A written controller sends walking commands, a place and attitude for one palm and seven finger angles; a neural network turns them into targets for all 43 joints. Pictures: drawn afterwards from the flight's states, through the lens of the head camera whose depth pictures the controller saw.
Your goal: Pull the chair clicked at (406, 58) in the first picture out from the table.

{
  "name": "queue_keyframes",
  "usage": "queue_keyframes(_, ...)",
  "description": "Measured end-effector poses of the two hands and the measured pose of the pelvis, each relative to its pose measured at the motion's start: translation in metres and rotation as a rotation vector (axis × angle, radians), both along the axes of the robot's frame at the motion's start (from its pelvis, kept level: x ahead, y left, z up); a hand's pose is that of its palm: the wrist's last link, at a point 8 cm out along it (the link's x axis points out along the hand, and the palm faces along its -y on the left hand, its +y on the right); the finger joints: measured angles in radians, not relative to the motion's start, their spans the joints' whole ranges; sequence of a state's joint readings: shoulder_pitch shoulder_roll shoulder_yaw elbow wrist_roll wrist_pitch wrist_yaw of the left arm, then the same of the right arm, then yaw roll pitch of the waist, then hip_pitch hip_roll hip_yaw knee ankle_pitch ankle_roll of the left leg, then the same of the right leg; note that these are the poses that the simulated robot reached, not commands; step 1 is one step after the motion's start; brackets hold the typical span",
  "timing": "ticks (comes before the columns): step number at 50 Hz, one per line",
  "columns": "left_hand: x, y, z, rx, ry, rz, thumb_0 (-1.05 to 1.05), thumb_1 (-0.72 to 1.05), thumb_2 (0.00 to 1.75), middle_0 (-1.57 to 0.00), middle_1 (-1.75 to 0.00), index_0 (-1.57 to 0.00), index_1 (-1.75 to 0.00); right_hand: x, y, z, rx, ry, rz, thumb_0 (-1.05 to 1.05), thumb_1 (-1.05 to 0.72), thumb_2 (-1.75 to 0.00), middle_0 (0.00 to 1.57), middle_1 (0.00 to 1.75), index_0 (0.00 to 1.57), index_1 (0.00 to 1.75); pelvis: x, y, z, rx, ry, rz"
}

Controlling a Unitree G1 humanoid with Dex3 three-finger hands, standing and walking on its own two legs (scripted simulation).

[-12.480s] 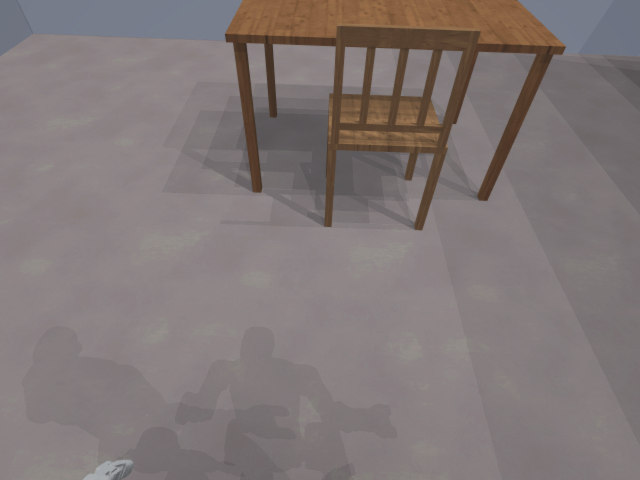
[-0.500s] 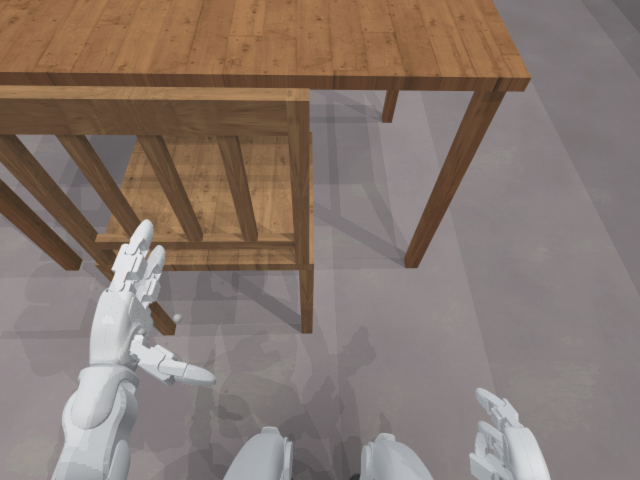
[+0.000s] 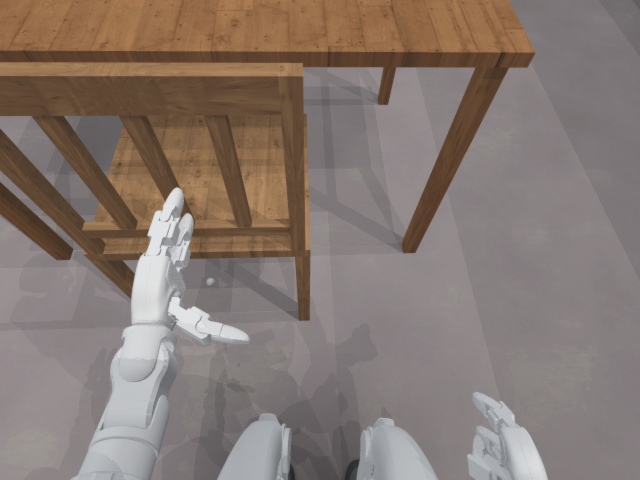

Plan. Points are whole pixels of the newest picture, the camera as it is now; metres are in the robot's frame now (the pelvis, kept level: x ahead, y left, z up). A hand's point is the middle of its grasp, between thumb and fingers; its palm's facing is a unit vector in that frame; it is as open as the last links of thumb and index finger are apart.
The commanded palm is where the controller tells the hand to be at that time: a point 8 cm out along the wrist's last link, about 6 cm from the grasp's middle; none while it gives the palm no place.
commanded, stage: aim the fingers beside a spindle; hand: left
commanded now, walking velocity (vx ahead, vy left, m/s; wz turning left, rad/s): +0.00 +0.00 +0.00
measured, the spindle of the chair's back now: (164, 177) +0.52 +0.26 -0.01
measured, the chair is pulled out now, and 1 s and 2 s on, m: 0.00 0.00 0.00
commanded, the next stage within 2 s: none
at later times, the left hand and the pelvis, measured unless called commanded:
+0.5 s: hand (234, 254) +0.39 +0.13 +0.01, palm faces +0.04 -1.00 -0.05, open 16.9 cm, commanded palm +0.36 +0.19 +0.01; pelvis +0.00 -0.01 -0.01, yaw -1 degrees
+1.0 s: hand (230, 258) +0.38 +0.13 +0.01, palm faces +0.06 -1.00 -0.04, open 16.9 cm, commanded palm +0.36 +0.18 +0.01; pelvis +0.00 +0.00 -0.01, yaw -1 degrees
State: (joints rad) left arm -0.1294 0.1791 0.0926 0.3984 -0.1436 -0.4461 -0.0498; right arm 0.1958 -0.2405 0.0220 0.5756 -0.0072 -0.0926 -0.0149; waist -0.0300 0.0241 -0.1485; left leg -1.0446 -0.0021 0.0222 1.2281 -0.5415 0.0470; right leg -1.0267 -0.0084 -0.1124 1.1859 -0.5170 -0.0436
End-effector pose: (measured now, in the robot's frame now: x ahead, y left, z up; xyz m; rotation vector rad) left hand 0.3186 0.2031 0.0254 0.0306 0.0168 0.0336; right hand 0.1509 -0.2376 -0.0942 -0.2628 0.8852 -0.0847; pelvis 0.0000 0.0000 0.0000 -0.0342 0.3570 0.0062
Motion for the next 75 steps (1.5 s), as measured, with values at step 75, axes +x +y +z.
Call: queue_keyframes(75, 0.043, -0.010, -0.021, 0.005, 0.024, -0.001, -0.01, -0.50, 0.30, -0.06, -0.08, -0.06, -0.08, -0.034, -0.009, -0.020, -0.002, 0.150, -0.059, 0.01, -0.90, -0.90, 0.20, 0.30, 0.20, 0.30, -0.001, 0.001, -0.009, -0.002, 0.042, -0.008)
